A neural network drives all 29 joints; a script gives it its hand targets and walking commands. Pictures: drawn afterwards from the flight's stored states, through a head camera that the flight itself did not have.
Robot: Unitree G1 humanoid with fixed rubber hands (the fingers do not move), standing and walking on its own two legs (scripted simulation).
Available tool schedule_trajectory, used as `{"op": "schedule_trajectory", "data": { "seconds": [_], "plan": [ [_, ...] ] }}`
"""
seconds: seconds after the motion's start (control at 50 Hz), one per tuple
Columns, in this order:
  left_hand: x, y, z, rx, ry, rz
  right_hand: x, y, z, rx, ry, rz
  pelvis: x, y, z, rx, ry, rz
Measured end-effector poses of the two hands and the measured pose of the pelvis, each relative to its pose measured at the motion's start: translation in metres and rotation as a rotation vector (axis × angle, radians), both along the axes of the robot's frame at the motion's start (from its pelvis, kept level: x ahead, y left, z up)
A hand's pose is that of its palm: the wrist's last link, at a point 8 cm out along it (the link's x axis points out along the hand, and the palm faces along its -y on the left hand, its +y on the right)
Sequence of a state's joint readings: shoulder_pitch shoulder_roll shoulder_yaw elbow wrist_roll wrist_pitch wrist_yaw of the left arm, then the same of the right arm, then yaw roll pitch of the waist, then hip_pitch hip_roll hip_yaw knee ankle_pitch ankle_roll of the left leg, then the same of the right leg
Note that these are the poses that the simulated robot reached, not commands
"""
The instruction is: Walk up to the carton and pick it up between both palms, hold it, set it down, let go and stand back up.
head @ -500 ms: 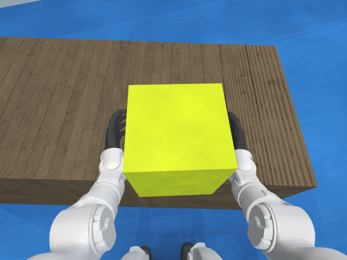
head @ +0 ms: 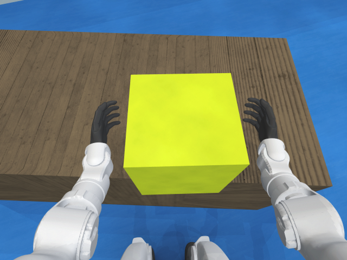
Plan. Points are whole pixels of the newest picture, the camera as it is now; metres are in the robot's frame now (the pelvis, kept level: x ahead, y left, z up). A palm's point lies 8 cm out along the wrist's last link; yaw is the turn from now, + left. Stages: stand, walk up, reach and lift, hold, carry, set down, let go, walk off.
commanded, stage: set down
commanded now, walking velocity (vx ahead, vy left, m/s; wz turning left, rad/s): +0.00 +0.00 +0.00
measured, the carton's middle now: (180, 141) +0.39 -0.01 -0.02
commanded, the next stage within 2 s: none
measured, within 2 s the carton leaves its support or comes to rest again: neither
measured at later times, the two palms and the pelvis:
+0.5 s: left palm (66, 82) +0.42 +0.19 +0.17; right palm (298, 70) +0.43 -0.21 +0.18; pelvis +0.00 -0.01 +0.06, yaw +1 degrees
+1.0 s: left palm (64, 102) +0.39 +0.19 +0.16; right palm (302, 104) +0.39 -0.22 +0.15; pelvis +0.01 +0.00 +0.07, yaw +0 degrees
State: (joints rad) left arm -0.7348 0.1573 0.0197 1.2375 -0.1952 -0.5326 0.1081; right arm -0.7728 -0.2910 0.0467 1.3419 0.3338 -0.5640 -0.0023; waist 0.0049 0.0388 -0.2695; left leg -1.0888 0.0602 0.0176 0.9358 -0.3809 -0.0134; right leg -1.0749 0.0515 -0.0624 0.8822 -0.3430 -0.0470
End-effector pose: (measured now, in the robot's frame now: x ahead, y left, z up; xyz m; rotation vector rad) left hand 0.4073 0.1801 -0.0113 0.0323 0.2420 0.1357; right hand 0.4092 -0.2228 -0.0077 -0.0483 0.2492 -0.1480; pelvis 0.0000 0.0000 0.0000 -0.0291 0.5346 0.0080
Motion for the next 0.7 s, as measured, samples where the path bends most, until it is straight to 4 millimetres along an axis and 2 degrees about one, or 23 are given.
{"op": "schedule_trajectory", "data": {
  "seconds": [0.08,0.14,0.32,0.4,0.44,0.5,0.6,0.7],
  "plan": [
    [0.006,-0.001,0.022,-0.005,-0.028,-0.011,0.003,-0.003,0.016,0.029,-0.032,0.008,0.000,-0.001,0.005,0.003,-0.012,-0.006],
    [0.012,-0.004,0.047,-0.012,-0.042,-0.020,0.007,-0.005,0.038,0.047,-0.060,0.014,0.001,-0.002,0.013,0.007,-0.037,-0.011],
    [0.023,-0.007,0.146,-0.025,-0.067,-0.030,0.023,-0.004,0.139,0.036,-0.112,0.047,0.003,-0.007,0.046,0.023,-0.200,-0.012],
    [0.022,-0.002,0.174,-0.023,-0.066,-0.020,0.027,0.001,0.172,0.017,-0.093,0.050,0.001,-0.010,0.055,0.026,-0.269,-0.004],
    [0.019,0.001,0.181,-0.021,-0.063,-0.013,0.027,0.007,0.181,0.012,-0.079,0.055,0.001,-0.011,0.058,0.027,-0.291,0.001],
    [0.014,0.006,0.179,-0.020,-0.047,-0.001,0.025,0.016,0.184,0.014,-0.052,0.066,-0.001,-0.012,0.060,0.027,-0.310,0.011],
    [0.005,0.013,0.161,-0.025,-0.004,0.021,0.018,0.028,0.170,0.038,-0.011,0.070,-0.004,-0.010,0.060,0.024,-0.314,0.026],
    [0.004,0.014,0.151,-0.032,0.015,0.028,0.012,0.029,0.156,0.065,0.002,0.049,-0.006,-0.007,0.060,0.019,-0.300,0.031]
  ]
}}
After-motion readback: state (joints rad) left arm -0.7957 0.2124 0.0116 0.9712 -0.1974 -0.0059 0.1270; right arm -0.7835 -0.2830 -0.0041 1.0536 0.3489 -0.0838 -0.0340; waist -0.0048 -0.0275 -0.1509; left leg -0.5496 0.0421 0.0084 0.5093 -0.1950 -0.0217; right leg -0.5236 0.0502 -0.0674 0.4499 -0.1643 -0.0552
